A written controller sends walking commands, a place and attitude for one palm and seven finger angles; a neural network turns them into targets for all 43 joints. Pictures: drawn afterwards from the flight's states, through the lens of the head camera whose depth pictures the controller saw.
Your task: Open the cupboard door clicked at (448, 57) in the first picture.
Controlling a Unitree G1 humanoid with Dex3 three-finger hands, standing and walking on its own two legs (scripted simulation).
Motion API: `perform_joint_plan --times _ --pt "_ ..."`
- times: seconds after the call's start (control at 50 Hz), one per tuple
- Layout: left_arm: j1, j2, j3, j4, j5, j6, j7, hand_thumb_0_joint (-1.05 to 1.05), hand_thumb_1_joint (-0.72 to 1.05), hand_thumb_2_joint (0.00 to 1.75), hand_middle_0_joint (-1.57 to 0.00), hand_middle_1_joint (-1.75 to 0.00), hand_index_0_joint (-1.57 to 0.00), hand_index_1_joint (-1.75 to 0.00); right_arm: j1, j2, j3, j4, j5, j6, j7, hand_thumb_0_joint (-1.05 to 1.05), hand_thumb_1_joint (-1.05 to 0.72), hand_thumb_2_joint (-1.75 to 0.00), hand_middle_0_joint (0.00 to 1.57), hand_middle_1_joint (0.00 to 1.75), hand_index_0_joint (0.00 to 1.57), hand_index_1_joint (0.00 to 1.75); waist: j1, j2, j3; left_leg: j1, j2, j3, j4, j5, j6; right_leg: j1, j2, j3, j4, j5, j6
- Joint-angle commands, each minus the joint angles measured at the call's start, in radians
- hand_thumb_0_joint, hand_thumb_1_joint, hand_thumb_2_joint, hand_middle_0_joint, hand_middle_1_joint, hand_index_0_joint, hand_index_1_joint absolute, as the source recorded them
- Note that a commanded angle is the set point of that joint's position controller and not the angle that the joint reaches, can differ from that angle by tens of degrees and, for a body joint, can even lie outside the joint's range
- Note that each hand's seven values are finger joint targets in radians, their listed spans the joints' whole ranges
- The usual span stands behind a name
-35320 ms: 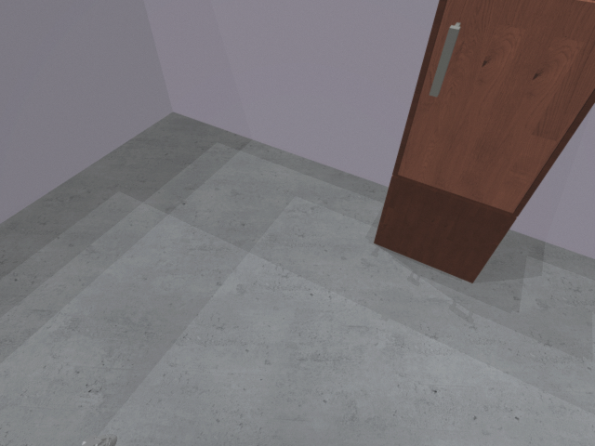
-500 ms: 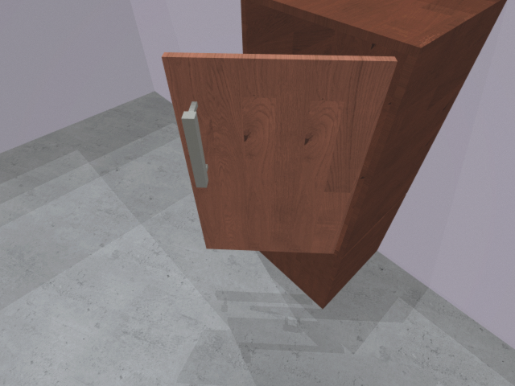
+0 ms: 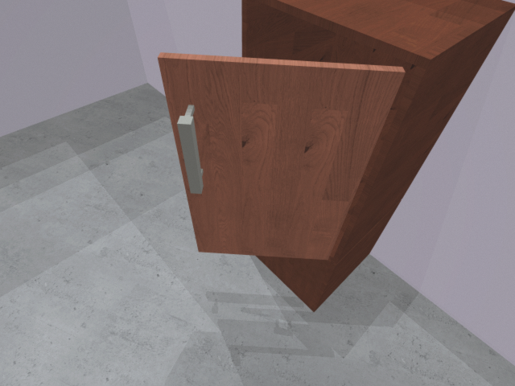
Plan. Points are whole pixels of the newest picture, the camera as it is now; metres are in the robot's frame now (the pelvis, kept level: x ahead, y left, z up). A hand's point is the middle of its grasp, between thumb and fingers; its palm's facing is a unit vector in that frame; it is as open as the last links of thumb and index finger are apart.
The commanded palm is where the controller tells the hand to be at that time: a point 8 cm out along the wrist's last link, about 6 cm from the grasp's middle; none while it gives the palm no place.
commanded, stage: come to a stop and stand still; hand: left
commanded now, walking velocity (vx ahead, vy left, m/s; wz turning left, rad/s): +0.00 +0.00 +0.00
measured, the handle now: (193, 151) +0.50 +0.16 +0.08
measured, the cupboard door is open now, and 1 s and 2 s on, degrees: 44 44 44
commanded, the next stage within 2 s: look again from close up in 0.14 s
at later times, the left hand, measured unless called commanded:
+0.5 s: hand out of the picture +0.02 +0.18 -0.18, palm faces +0.01 -0.98 -0.19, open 7.4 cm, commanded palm none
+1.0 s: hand (141, 348) +0.18 +0.19 -0.04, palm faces +0.25 -0.96 -0.12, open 7.5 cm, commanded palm +0.12 +0.23 -0.05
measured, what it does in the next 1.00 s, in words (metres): stands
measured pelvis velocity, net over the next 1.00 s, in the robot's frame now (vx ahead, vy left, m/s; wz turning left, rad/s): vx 0.00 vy -0.01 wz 0.05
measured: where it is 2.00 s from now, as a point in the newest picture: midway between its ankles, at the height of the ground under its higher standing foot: outside the picture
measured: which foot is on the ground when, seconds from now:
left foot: down 0.00-1.00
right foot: down 0.00-1.00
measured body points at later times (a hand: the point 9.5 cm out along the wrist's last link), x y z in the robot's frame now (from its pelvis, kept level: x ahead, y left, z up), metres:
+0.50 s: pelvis +0.01 +0.00 +0.00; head +0.02 +0.01 +0.45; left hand +0.02 +0.23 -0.16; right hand +0.02 -0.23 -0.15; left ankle +0.00 +0.09 -0.74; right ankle -0.02 -0.13 -0.74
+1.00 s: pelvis +0.00 -0.01 -0.01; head +0.01 -0.01 +0.44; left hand +0.16 +0.24 -0.03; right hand +0.09 -0.25 -0.13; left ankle +0.00 +0.09 -0.74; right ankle -0.02 -0.13 -0.74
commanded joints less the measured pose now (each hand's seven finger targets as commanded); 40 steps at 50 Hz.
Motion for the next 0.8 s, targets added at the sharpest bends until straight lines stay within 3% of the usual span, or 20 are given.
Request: perform_joint_plan --times 0.0,0.12,0.2,0.34,0.46,0.78 --pt "0.057 0.107 0.021 -0.025 0.002 -0.011 0.004 0.0 0.9 0.9 -0.2 -0.3 -0.2 -0.3 0.046 -0.102 -0.017 -0.026 -0.002 -0.016 0.0 0.0 -0.9 -0.9 0.2 0.3 0.2 0.3 0.003 0.024 0.007 0.013 0.124 -0.123 -0.09 0.195 -0.008 -0.005 -0.079 0.084 -0.074 0.179 -0.039" --pt "0.055 0.113 0.02 -0.023 0.0 -0.01 0.004 0.0 0.9 0.9 -0.2 -0.3 -0.2 -0.3 0.044 -0.106 -0.017 -0.019 -0.001 -0.016 -0.001 0.0 -0.9 -0.9 0.2 0.3 0.2 0.3 0.005 0.018 -0.003 0.026 0.127 -0.124 -0.096 0.203 -0.007 0.005 -0.081 0.085 -0.078 0.181 -0.039" --pt "0.055 0.111 0.02 -0.019 0.001 -0.008 0.004 0.0 0.9 0.9 -0.2 -0.3 -0.2 -0.3 0.04 -0.106 -0.016 -0.013 -0.001 -0.015 -0.002 0.0 -0.9 -0.9 0.2 0.3 0.2 0.3 0.006 0.022 0.025 0.017 0.126 -0.123 -0.104 0.187 -0.008 -0.003 -0.08 0.085 -0.085 0.17 -0.038" --pt "0.057 0.112 0.022 -0.016 0.0 -0.008 0.004 0.0 0.9 0.9 -0.2 -0.3 -0.2 -0.3 0.05 -0.106 -0.017 -0.007 -0.001 -0.018 -0.004 0.0 -0.9 -0.9 0.2 0.3 0.2 0.3 0.006 0.024 -0.006 0.035 0.128 -0.126 -0.104 0.215 -0.007 0.014 -0.079 0.083 -0.083 0.177 -0.039" --pt "0.062 0.107 0.023 -0.012 0.002 -0.006 0.004 0.0 0.9 0.9 -0.2 -0.3 -0.2 -0.3 0.056 -0.096 -0.016 -0.002 0.0 -0.017 -0.006 0.0 -0.9 -0.9 0.2 0.3 0.2 0.3 0.008 0.021 0.027 0.023 0.129 -0.127 -0.108 0.218 -0.004 0.01 -0.078 0.074 -0.089 0.17 -0.038" --pt "0.073 0.097 0.024 -0.002 0.001 -0.006 0.005 0.0 0.9 0.9 -0.2 -0.3 -0.2 -0.3 0.068 -0.092 -0.016 0.005 -0.001 -0.017 -0.008 0.0 -0.9 -0.9 0.2 0.3 0.2 0.3 0.008 0.02 0.026 0.032 0.127 -0.129 -0.115 0.218 -0.004 0.009 -0.081 0.074 -0.093 0.166 -0.039"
